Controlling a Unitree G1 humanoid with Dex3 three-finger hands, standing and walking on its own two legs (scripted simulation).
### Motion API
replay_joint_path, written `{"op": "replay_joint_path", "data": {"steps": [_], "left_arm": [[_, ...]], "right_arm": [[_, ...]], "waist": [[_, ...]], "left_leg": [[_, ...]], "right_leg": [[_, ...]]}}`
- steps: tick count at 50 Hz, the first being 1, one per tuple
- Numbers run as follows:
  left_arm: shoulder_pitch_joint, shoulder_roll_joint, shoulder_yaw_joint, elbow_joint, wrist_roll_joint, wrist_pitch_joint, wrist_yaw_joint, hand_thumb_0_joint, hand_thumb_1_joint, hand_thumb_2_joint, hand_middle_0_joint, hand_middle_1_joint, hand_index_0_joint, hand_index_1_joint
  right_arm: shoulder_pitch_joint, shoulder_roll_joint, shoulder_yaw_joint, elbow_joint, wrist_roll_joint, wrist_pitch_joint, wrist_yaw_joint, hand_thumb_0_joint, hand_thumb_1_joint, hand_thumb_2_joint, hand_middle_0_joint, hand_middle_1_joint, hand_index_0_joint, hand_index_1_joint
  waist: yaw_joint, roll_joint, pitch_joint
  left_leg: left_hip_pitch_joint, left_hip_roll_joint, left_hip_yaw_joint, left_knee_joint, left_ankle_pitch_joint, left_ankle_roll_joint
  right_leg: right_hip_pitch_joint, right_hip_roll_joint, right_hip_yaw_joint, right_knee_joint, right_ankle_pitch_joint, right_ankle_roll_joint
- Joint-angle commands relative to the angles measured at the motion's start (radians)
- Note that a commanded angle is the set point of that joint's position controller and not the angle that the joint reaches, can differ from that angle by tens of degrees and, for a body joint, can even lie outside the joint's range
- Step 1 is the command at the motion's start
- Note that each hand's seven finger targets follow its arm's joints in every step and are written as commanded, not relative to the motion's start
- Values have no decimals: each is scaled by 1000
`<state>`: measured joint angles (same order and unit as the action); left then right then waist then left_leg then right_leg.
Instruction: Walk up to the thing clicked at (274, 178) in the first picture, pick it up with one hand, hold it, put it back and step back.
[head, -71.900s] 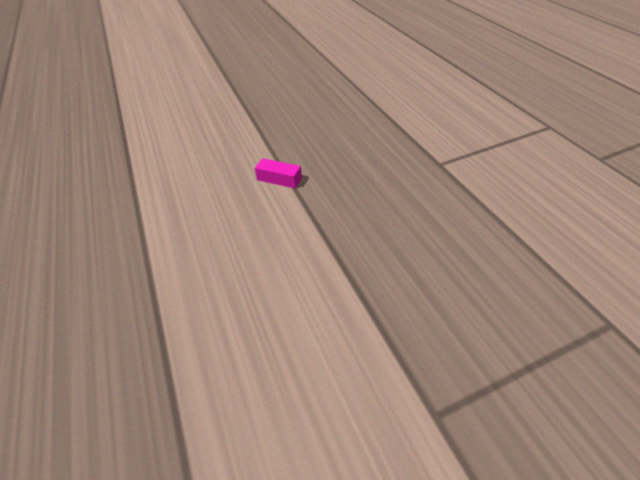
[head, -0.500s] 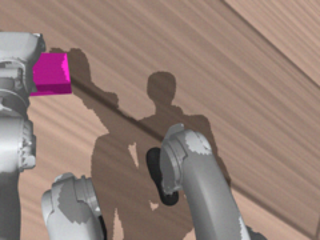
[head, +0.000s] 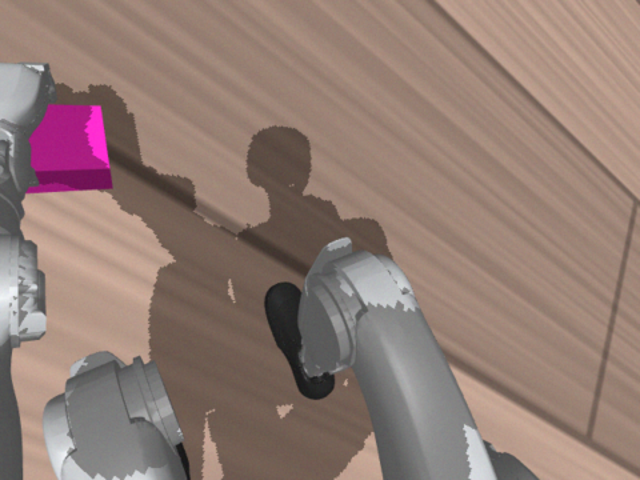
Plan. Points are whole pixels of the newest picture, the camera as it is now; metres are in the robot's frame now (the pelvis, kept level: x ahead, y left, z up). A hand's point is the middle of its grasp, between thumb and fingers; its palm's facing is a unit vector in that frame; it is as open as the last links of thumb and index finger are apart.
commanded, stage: lower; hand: left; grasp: from above
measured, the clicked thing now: (9, 151) +0.57 +0.16 -0.26
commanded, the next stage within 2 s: rest in 0.04 s
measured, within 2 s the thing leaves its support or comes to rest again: rests again in 0.88 s
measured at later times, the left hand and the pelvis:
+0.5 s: hand (26, 152) +0.56 +0.14 -0.24, palm faces -0.46 +0.01 -0.89, open 11.4 cm; pelvis +0.00 +0.00 +0.00, yaw -2 degrees
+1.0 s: hand (41, 140) +0.57 +0.12 -0.24, palm faces -0.41 +0.00 -0.91, open 11.6 cm; pelvis +0.00 +0.00 +0.00, yaw -3 degrees
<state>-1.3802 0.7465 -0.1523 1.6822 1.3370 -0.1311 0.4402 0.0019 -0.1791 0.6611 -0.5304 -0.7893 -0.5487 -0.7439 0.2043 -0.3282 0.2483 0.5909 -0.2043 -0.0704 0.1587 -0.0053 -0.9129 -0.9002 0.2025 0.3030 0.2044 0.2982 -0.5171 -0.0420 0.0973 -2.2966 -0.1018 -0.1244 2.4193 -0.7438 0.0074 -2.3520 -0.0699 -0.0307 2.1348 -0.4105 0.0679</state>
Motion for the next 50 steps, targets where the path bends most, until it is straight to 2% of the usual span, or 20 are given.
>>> {"op": "replay_joint_path", "data": {"steps": [1, 4, 7, 10, 11, 16, 18, 19, 21, 23, 27, 32, 34, 35, 38, 40, 41, 45, 48, 50], "left_arm": [[-444, 84, 15, -141, -9, 11, 67, 0, 611, 1116, -886, -1047, -912, -1019], [-443, 95, 17, -154, -7, 17, 70, 0, 595, 1131, -865, -1071, -892, -1042], [-423, 97, 6, -118, -18, 22, 66, 0, 570, 1118, -856, -1063, -881, -1037], [-406, 113, 9, -133, -27, 21, 55, 0, 428, 1086, -734, -1047, -762, -1017], [-376, 97, -1, -93, -29, 21, 50, 0, 415, 1083, -733, -1042, -760, -1013], [-389, 149, 13, -125, -21, 6, 45, 0, 400, 1089, -707, -1084, -740, -1049], [-365, 133, 4, -103, -28, -1, 42, 0, 411, 1082, -718, -1079, -751, -1044], [-389, 157, 1, -149, -30, -11, 46, 0, 403, 1069, -701, -1097, -740, -1055], [-367, 146, -2, -114, -27, -16, 49, 0, 382, 1048, -682, -1098, -724, -1053], [-422, 182, 0, -204, -26, -31, 64, 0, 346, 1045, -642, -1117, -689, -1068], [-395, 141, -15, -132, -33, -31, 89, 0, 302, 1018, -591, -1135, -647, -1076], [-386, 146, -27, -95, -39, -31, 111, 0, 232, 1061, -558, -1143, -603, -1095], [-393, 150, -28, -100, -32, -29, 117, 0, 201, 1095, -539, -1158, -578, -1116], [-371, 138, -33, -78, -39, -27, 118, 0, 196, 1051, -532, -1143, -577, -1096], [-404, 168, -23, -75, -32, -22, 132, 0, 179, 1065, -524, -1149, -565, -1105], [-368, 158, -21, -51, -33, -13, 132, 0, 202, 1047, -528, -1154, -576, -1103], [-398, 186, -18, -83, -30, -13, 136, 0, 193, 1064, -525, -1155, -570, -1108], [-370, 177, -22, -52, -28, 0, 141, 0, 197, 1045, -527, -1159, -575, -1109], [-401, 205, -12, -81, -34, 4, 142, 0, 206, 1039, -524, -1169, -576, -1115], [-384, 193, -15, -61, -37, 8, 140, 0, 191, 1030, -511, -1172, -565, -1116]], "right_arm": [[229, -314, -85, 20, 6, -7, -8, 0, -911, -900, 200, 300, 200, 300], [238, -326, -81, 17, 10, -10, -9, 0, -910, -900, 200, 300, 200, 300], [229, -322, -71, 26, 7, -14, -1, 0, -913, -902, 200, 300, 200, 300], [236, -332, -65, 20, 3, -16, 3, 0, -901, -897, 201, 300, 200, 300], [236, -331, -57, 22, -3, -19, 5, 0, -903, -898, 201, 300, 200, 300], [258, -358, -44, 2, 0, -18, 3, 0, -906, -899, 201, 300, 200, 300], [238, -362, -35, -14, -6, -27, 3, 0, -908, -900, 200, 300, 200, 300], [238, -364, -33, -12, -7, -27, 2, 0, -908, -900, 201, 300, 200, 300], [227, -369, -25, -29, -11, -34, -2, 0, -910, -900, 200, 300, 200, 300], [235, -370, -24, -17, -15, -38, -4, 0, -908, -900, 201, 300, 200, 300], [223, -369, -19, -8, -21, -56, -1, 0, -907, -898, 201, 300, 200, 300], [202, -372, -5, 9, -22, -70, 5, 0, -909, -900, 201, 301, 200, 300], [214, -384, -4, 7, -18, -75, 5, 0, -909, -900, 201, 300, 200, 300], [203, -379, 0, 4, -23, -79, 10, 0, -911, -900, 201, 300, 200, 300], [210, -386, 3, 7, -13, -80, 12, 0, -911, -901, 200, 300, 200, 300], [210, -394, 3, 1, -18, -86, 18, 0, -910, -900, 201, 300, 200, 300], [214, -397, 6, 3, -12, -84, 18, 0, -910, -901, 201, 300, 200, 300], [204, -399, 13, -7, -12, -91, 25, 0, -913, -902, 200, 301, 200, 300], [213, -403, 15, -10, -8, -90, 26, 0, -912, -902, 201, 301, 200, 301], [213, -408, 18, -12, -12, -96, 31, 0, -914, -903, 200, 301, 200, 301]], "waist": [[-91, 497, -694], [-104, 481, -736], [-101, 480, -698], [-107, 459, -714], [-120, 438, -670], [-122, 473, -711], [-129, 474, -664], [-129, 500, -692], [-140, 492, -643], [-135, 540, -703], [-160, 536, -632], [-166, 506, -580], [-171, 501, -599], [-171, 481, -583], [-171, 481, -614], [-177, 470, -584], [-176, 510, -625], [-182, 500, -596], [-182, 534, -626], [-188, 532, -589]], "left_leg": [[401, 38, 36, -342, 204, -10], [404, 39, 36, -327, 242, -6], [374, 37, 38, -323, 219, -4], [367, 37, 47, -304, 261, -2], [342, 35, 51, -296, 245, 2], [385, 45, 34, -300, 311, -8], [390, 45, 28, -297, 295, -12], [405, 46, 33, -301, 287, -11], [403, 47, 24, -296, 266, -14], [455, 49, 27, -304, 275, -15], [462, 58, 0, -318, 254, -20], [400, 53, 3, -318, 189, -7], [407, 57, 0, -314, 228, -9], [391, 53, 6, -310, 216, -5], [381, 56, -1, -314, 218, -4], [382, 57, -5, -314, 219, -4], [410, 61, -7, -322, 240, -10], [394, 62, -12, -312, 254, -10], [431, 67, -17, -317, 284, -17], [424, 68, -20, -318, 272, -17]], "right_leg": [[515, 32, -144, -90, 44, -84], [550, 34, -143, -91, 86, -81], [553, 39, -146, -88, 65, -83], [604, 42, -144, -94, 99, -82], [603, 45, -147, -98, 86, -81], [639, 44, -157, -98, 134, -85], [606, 45, -166, -96, 108, -88], [632, 52, -167, -100, 105, -87], [597, 47, -175, -101, 82, -88], [636, 51, -172, -104, 100, -85], [566, 50, -187, -98, 84, -79], [567, 51, -182, -111, 49, -72], [579, 48, -182, -108, 82, -69], [592, 49, -181, -107, 78, -69], [605, 51, -178, -113, 85, -68], [587, 49, -182, -110, 85, -66], [600, 52, -183, -106, 97, -70], [598, 48, -182, -99, 114, -67], [605, 51, -184, -94, 128, -69], [587, 46, -185, -93, 116, -68]]}}
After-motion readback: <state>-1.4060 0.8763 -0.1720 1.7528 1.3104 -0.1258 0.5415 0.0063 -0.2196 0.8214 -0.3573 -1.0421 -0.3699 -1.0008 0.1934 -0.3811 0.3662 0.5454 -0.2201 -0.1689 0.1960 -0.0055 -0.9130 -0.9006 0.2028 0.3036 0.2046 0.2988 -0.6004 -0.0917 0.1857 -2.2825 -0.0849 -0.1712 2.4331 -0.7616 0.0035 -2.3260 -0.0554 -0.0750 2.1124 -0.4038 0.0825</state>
